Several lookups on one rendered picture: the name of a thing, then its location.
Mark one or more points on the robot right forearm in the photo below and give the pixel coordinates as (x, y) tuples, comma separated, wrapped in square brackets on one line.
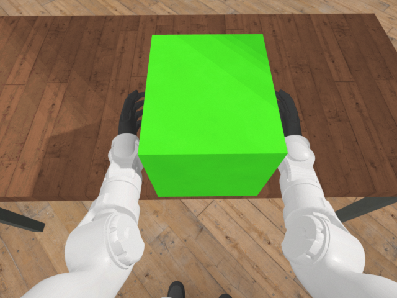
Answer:
[(301, 191)]

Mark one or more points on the robot left forearm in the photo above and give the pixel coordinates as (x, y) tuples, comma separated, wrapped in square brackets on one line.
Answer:
[(120, 190)]

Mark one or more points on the robot right hand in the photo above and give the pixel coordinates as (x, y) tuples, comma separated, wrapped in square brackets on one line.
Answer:
[(288, 114)]

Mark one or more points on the carton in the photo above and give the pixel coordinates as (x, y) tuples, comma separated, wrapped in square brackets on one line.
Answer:
[(211, 124)]

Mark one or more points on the robot right upper arm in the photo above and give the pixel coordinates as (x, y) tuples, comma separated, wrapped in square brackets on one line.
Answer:
[(329, 262)]

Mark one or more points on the robot left upper arm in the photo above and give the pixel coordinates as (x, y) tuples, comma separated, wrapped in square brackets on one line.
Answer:
[(99, 255)]

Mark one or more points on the robot left hand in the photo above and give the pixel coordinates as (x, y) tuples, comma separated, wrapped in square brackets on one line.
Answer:
[(128, 119)]

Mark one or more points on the table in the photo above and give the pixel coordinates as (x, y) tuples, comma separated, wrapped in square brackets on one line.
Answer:
[(64, 81)]

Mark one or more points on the left robot foot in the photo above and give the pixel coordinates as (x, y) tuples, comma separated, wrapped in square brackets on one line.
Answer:
[(176, 290)]

